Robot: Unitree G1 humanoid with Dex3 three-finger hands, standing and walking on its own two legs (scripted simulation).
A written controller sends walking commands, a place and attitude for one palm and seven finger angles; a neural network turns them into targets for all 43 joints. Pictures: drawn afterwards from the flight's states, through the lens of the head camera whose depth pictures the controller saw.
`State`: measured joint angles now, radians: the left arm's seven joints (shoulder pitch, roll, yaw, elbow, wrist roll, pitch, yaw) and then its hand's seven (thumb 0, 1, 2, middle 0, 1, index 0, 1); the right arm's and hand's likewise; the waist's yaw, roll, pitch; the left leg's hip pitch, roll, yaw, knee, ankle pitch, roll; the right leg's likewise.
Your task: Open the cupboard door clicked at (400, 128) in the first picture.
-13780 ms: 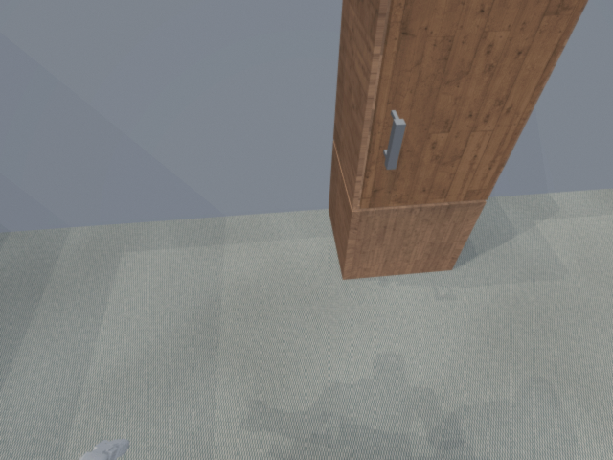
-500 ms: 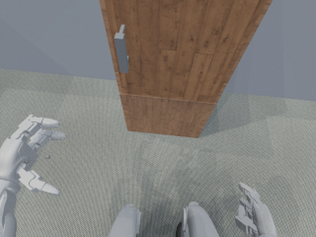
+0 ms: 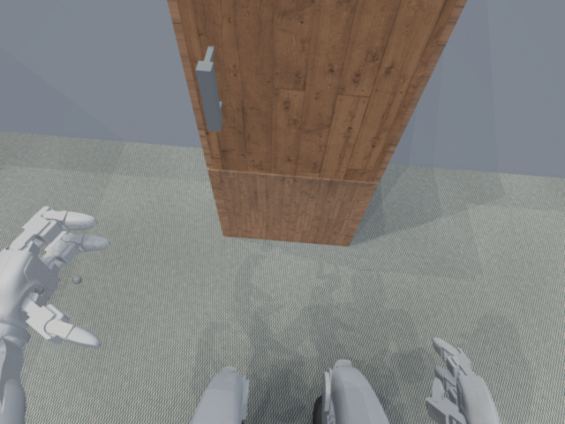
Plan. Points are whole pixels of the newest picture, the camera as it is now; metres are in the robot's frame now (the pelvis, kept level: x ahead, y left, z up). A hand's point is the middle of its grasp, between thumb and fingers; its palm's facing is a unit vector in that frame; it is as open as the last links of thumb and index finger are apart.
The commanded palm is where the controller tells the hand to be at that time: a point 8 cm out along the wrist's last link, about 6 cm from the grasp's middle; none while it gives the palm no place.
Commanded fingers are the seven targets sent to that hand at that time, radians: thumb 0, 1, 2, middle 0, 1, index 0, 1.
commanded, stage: raise the hand with hooked fingers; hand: left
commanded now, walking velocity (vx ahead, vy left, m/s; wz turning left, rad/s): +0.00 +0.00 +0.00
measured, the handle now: (212, 90) +0.65 +0.16 +0.04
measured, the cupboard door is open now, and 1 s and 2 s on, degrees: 0 0 0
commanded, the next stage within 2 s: move the hooked fingers beside the handle in 0.06 s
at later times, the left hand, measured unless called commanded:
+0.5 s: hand (104, 235) +0.35 +0.26 +0.04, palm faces -0.10 -0.99 -0.05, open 13.9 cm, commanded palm +0.33 +0.31 +0.05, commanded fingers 0.00 -0.50 0.30 -0.30 -1.20 -0.30 -1.20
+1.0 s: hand (132, 178) +0.44 +0.25 +0.04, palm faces -0.05 -1.00 -0.03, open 13.9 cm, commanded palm +0.42 +0.30 +0.04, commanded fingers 0.00 -0.50 0.30 -0.30 -1.20 -0.30 -1.20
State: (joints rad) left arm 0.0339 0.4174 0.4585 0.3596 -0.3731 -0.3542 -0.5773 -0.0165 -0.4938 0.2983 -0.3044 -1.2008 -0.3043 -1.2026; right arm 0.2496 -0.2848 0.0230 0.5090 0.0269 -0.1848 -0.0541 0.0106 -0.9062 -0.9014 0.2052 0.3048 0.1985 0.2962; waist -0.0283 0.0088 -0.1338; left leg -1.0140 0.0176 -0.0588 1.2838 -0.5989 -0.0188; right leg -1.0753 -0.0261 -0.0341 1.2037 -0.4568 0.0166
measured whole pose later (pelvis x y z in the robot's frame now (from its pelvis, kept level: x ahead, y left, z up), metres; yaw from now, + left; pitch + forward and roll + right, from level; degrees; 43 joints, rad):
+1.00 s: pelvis +0.00 +0.00 -0.01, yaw -1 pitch +24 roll -2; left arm -0.57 0.52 0.48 0.85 -0.20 -0.36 -0.49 -0.02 -0.49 0.30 -0.31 -1.20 -0.31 -1.20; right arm 0.27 -0.28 0.03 0.58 0.01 -0.08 -0.04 0.01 -0.91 -0.90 0.21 0.30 0.20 0.30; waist -0.11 0.00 -0.13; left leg -1.12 0.03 -0.05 1.31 -0.60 -0.02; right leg -1.19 -0.01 -0.02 1.22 -0.45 0.02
